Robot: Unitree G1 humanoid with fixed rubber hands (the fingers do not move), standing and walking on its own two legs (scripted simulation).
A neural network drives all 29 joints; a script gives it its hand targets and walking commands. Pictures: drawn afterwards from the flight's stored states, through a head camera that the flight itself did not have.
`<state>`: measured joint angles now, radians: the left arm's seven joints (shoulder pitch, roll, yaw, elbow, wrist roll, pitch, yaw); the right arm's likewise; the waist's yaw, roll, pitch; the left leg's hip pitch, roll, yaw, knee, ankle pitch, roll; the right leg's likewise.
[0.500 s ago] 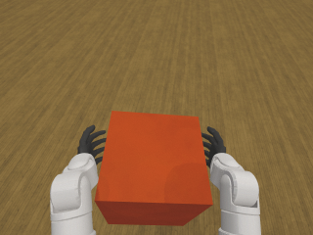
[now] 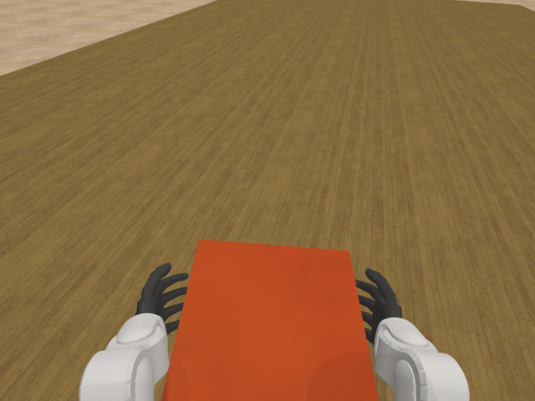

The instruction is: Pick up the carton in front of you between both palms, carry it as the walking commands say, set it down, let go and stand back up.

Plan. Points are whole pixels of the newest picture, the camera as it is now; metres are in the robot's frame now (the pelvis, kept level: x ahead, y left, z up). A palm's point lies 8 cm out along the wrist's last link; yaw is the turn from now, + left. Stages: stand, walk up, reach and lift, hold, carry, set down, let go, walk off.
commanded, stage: carry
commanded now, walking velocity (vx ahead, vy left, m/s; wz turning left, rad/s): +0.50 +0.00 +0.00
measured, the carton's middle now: (264, 355) +0.22 +0.01 +0.02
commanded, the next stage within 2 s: none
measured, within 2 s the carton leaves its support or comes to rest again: neither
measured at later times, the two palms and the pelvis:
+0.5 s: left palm (195, 173) +0.56 +0.18 +0.09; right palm (339, 182) +0.54 -0.12 +0.09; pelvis +0.32 +0.03 +0.00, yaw -2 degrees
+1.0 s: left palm (233, 107) +0.89 +0.13 +0.10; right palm (336, 116) +0.88 -0.17 +0.09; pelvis +0.66 -0.01 +0.00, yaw -1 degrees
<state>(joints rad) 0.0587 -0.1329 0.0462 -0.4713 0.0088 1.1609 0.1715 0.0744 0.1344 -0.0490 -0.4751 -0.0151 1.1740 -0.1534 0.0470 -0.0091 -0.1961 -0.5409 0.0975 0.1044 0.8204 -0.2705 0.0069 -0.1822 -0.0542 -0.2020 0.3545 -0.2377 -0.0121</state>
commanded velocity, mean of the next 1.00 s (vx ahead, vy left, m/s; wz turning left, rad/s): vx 0.46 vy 0.00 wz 0.00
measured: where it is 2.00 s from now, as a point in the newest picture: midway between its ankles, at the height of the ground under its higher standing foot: (269, 283)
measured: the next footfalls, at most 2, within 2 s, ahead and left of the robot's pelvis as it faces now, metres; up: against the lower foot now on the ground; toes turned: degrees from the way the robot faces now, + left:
left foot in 0.14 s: +0.26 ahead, +0.13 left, +0.00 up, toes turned +12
right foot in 0.62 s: +0.61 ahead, -0.10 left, +0.00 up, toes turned -12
